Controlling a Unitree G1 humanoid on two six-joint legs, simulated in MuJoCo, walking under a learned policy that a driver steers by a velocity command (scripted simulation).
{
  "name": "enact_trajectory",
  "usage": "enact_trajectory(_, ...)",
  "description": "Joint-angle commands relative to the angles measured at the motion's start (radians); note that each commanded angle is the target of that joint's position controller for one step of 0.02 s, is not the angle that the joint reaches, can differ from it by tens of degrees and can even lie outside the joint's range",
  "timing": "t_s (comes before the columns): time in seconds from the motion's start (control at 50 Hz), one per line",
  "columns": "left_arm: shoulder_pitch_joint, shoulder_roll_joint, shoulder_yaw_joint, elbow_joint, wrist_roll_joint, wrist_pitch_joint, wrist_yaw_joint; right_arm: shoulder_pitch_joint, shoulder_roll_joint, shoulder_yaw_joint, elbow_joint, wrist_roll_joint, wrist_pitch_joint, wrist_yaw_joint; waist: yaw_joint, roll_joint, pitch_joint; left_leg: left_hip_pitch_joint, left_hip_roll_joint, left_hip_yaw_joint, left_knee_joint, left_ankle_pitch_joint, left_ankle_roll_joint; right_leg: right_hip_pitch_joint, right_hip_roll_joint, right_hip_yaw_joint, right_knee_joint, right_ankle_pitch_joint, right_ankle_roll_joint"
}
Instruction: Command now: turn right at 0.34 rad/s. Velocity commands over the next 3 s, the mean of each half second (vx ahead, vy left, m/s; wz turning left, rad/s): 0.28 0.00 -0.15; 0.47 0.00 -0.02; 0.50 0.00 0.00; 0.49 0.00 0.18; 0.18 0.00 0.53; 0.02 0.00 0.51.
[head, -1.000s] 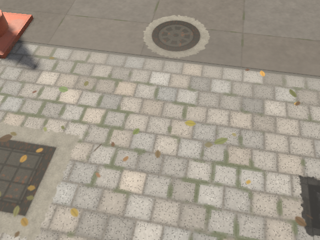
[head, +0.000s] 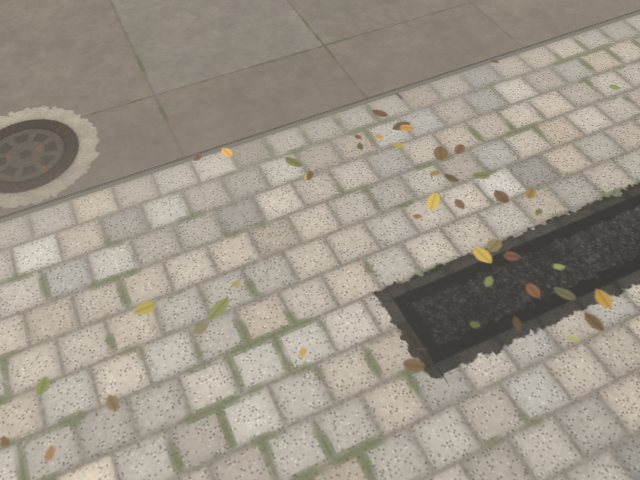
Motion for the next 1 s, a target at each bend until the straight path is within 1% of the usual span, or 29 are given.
enact_trajectory(0.02, -0.016, 0.147, 0.036, -0.056, -0.004, -0.006, -0.001, 0.013, -0.082, -0.022, -0.077, 0.008, -0.023, 0.010, 0.003, -0.181, -0.161, 0.072, 0.005, 0.009, -0.127, 0.019, 0.019, 0.150, -0.264, 0.271, -0.067, 0.468, -0.191)
enact_trajectory(0.06, -0.031, 0.096, 0.014, -0.053, -0.014, -0.007, 0.000, 0.078, -0.051, -0.015, -0.058, 0.001, -0.034, 0.021, -0.049, -0.147, -0.174, 0.262, 0.007, 0.025, -0.399, 0.198, 0.051, 0.065, -0.190, 0.253, -0.068, 0.090, -0.124)
enact_trajectory(0.08, 0.019, 0.038, -0.003, -0.044, 0.000, -0.015, -0.004, 0.096, -0.080, -0.016, -0.064, -0.020, -0.039, 0.019, -0.030, -0.019, -0.179, 0.365, 0.138, -0.120, -0.449, 0.172, 0.092, -0.035, -0.109, 0.176, 0.042, -0.176, -0.063)
enact_trajectory(0.1, 0.061, 0.021, -0.008, -0.052, 0.011, -0.028, -0.008, 0.108, -0.171, -0.033, -0.075, -0.031, -0.037, 0.015, 0.006, 0.213, -0.140, 0.393, 0.321, -0.373, -0.515, 0.046, 0.219, -0.221, 0.045, 0.011, 0.233, -0.402, 0.000)
enact_trajectory(0.12, -0.024, 0.111, 0.022, -0.078, 0.001, -0.047, -0.001, 0.157, -0.202, -0.050, -0.058, -0.042, -0.052, 0.024, -0.059, 0.257, -0.061, 0.284, 0.410, -0.584, -0.626, -0.233, 0.356, -0.334, 0.017, 0.012, 0.409, -0.419, 0.030)
enact_trajectory(0.14, -0.044, 0.162, 0.044, -0.064, -0.018, -0.057, 0.002, 0.141, -0.171, -0.042, -0.054, -0.034, -0.067, 0.023, -0.052, 0.184, 0.012, 0.267, 0.376, -0.562, -0.651, -0.393, 0.342, -0.385, -0.018, 0.039, 0.501, -0.330, 0.028)
enact_trajectory(0.16, -0.014, 0.149, 0.046, -0.041, -0.014, -0.060, 0.001, 0.111, -0.142, -0.034, -0.048, -0.014, -0.073, 0.015, -0.023, 0.175, 0.036, 0.291, 0.329, -0.493, -0.651, -0.375, 0.298, -0.419, -0.036, 0.021, 0.526, -0.247, 0.039)
enact_trajectory(0.18, 0.008, 0.138, 0.047, -0.020, -0.003, -0.060, -0.001, 0.107, -0.120, -0.025, -0.048, 0.001, -0.077, 0.007, -0.019, 0.169, 0.030, 0.325, 0.295, -0.426, -0.654, -0.318, 0.270, -0.428, -0.061, -0.014, 0.529, -0.184, 0.052)
enact_trajectory(0.2, 0.008, 0.113, 0.044, -0.014, 0.002, -0.065, -0.006, 0.127, -0.115, -0.022, -0.038, 0.005, -0.079, -0.001, -0.027, 0.155, 0.026, 0.341, 0.272, -0.376, -0.659, -0.255, 0.260, -0.425, -0.077, -0.047, 0.536, -0.123, 0.061)
enact_trajectory(0.26, -0.038, 0.051, 0.028, -0.017, -0.007, -0.092, -0.019, 0.199, -0.106, -0.019, -0.016, 0.002, -0.090, -0.006, -0.063, 0.135, 0.016, 0.361, 0.234, -0.273, -0.680, -0.118, 0.262, -0.420, -0.103, -0.114, 0.489, 0.007, 0.070)
enact_trajectory(0.34, -0.091, 0.018, 0.014, -0.027, -0.009, -0.114, -0.031, 0.224, -0.135, -0.029, -0.003, 0.010, -0.091, 0.004, -0.093, 0.155, 0.009, 0.355, 0.221, -0.184, -0.681, 0.032, 0.267, -0.320, -0.108, -0.150, 0.235, 0.056, 0.072)
enact_trajectory(0.44, -0.120, 0.041, 0.010, -0.031, -0.023, -0.123, -0.053, 0.262, -0.179, -0.039, 0.021, 0.028, -0.081, 0.024, -0.110, 0.148, 0.039, 0.317, 0.268, -0.185, -0.659, 0.041, 0.292, -0.193, -0.100, -0.172, 0.056, 0.029, 0.041)
enact_trajectory(0.48, -0.091, 0.056, 0.012, -0.025, -0.028, -0.128, -0.063, 0.258, -0.186, -0.039, 0.034, 0.027, -0.069, 0.023, -0.082, 0.136, 0.032, 0.313, 0.286, -0.191, -0.635, 0.070, 0.283, -0.120, -0.096, -0.173, 0.001, 0.046, 0.013)
enact_trajectory(0.52, 0.035, 0.090, 0.030, 0.018, -0.024, -0.132, -0.058, 0.236, -0.169, -0.029, 0.037, 0.024, -0.057, 0.024, 0.000, 0.112, -0.019, 0.259, 0.251, -0.143, -0.516, 0.225, 0.241, 0.090, -0.058, -0.203, -0.071, 0.075, -0.020)
enact_trajectory(0.54, 0.167, 0.133, 0.049, 0.050, -0.024, -0.134, -0.046, 0.237, -0.130, -0.013, 0.038, 0.014, -0.058, 0.024, 0.063, 0.069, -0.103, 0.194, 0.189, -0.071, -0.320, 0.313, 0.199, 0.281, -0.089, -0.161, -0.090, 0.066, -0.049)
enact_trajectory(0.56, 0.321, 0.220, 0.064, 0.066, -0.001, -0.134, -0.035, 0.221, -0.050, 0.018, -0.006, -0.007, -0.064, 0.021, 0.112, -0.128, -0.238, -0.028, 0.090, 0.025, 0.053, 0.124, 0.125, 0.533, -0.329, 0.164, -0.143, -0.064, -0.132)
enact_trajectory(0.58, 0.354, 0.272, 0.073, 0.075, 0.006, -0.140, -0.047, 0.251, -0.042, 0.020, -0.039, 0.016, -0.085, 0.011, 0.084, -0.317, -0.255, -0.298, -0.016, -0.019, 0.297, -0.197, 0.089, 0.614, -0.453, 0.551, -0.273, -0.282, -0.250)
enact_trajectory(0.6, 0.306, 0.176, 0.045, 0.074, -0.003, -0.143, -0.050, 0.214, -0.134, -0.003, -0.027, 0.039, -0.094, 0.013, 0.082, -0.194, -0.164, -0.396, 0.049, -0.075, 0.415, -0.140, 0.093, 0.549, -0.442, 0.513, -0.297, -0.364, -0.243)
enact_trajectory(0.62, 0.261, 0.133, 0.030, 0.068, -0.003, -0.142, -0.048, 0.170, -0.147, -0.007, -0.028, 0.045, -0.099, 0.022, 0.063, -0.154, -0.082, -0.424, 0.089, -0.055, 0.425, -0.042, 0.107, 0.473, -0.406, 0.390, -0.301, -0.312, -0.215)
enact_trajectory(0.64, 0.214, 0.118, 0.024, 0.059, 0.008, -0.139, -0.047, 0.154, -0.135, -0.006, -0.018, 0.029, -0.100, 0.024, 0.042, -0.097, -0.055, -0.405, 0.119, -0.042, 0.399, 0.048, 0.106, 0.407, -0.358, 0.296, -0.316, -0.206, -0.198)
enact_trajectory(0.66, 0.181, 0.100, 0.017, 0.056, 0.013, -0.135, -0.045, 0.138, -0.130, -0.009, -0.016, 0.016, -0.098, 0.027, 0.025, -0.087, -0.022, -0.382, 0.142, -0.036, 0.360, 0.107, 0.098, 0.345, -0.322, 0.222, -0.337, -0.097, -0.194)
enact_trajectory(0.68, 0.162, 0.092, 0.012, 0.056, 0.018, -0.136, -0.042, 0.149, -0.113, -0.007, -0.009, 0.013, -0.093, 0.034, 0.004, -0.097, -0.018, -0.332, 0.158, -0.033, 0.340, 0.150, 0.092, 0.288, -0.294, 0.162, -0.359, -0.015, -0.187)
enact_trajectory(0.72, 0.162, 0.093, 0.011, 0.069, 0.012, -0.145, -0.038, 0.153, -0.086, -0.001, 0.000, 0.008, -0.081, 0.038, -0.014, -0.093, -0.018, -0.310, 0.159, -0.011, 0.311, 0.203, 0.070, 0.243, -0.271, 0.081, -0.382, 0.140, -0.197)
enact_trajectory(0.76, 0.178, 0.106, 0.013, 0.088, 0.008, -0.150, -0.034, 0.100, -0.078, 0.003, -0.017, 0.002, -0.075, 0.033, -0.008, -0.068, 0.000, -0.337, 0.158, -0.002, 0.225, 0.268, 0.047, 0.234, -0.261, 0.022, -0.396, 0.259, -0.203)
enact_trajectory(0.82, 0.203, 0.116, 0.012, 0.112, 0.005, -0.141, -0.024, -0.014, -0.047, 0.017, -0.046, 0.003, -0.086, 0.040, 0.024, -0.059, 0.023, -0.284, 0.131, 0.029, -0.013, 0.412, 0.041, 0.211, -0.220, -0.064, -0.406, 0.331, -0.174)
enact_trajectory(0.86, 0.254, 0.133, 0.013, 0.137, -0.002, -0.135, -0.019, -0.094, -0.031, 0.025, -0.065, 0.009, -0.094, 0.054, 0.056, -0.058, 0.038, -0.246, 0.107, 0.053, -0.129, 0.482, 0.051, 0.227, -0.229, -0.077, -0.417, 0.316, -0.169)
enact_trajectory(0.94, 0.308, 0.156, 0.019, 0.178, -0.012, -0.116, -0.013, -0.182, -0.045, 0.022, -0.096, 0.018, -0.100, 0.080, 0.061, -0.046, 0.059, -0.262, 0.088, 0.028, -0.251, 0.475, 0.092, 0.358, -0.297, -0.067, -0.375, 0.335, -0.162)
enact_trajectory(0.98, 0.310, 0.165, 0.024, 0.189, -0.014, -0.104, -0.009, -0.185, -0.060, 0.016, -0.103, 0.015, -0.101, 0.088, 0.040, -0.054, 0.041, -0.234, 0.071, 0.034, -0.277, 0.401, 0.119, 0.420, -0.317, -0.069, -0.321, 0.438, -0.145)
enact_trajectory(1.0, 0.303, 0.176, 0.028, 0.190, -0.012, -0.099, -0.007, -0.155, -0.076, 0.009, -0.098, 0.013, -0.100, 0.087, 0.018, -0.070, 0.013, -0.175, 0.048, 0.050, -0.281, 0.356, 0.135, 0.440, -0.316, -0.074, -0.271, 0.574, -0.135)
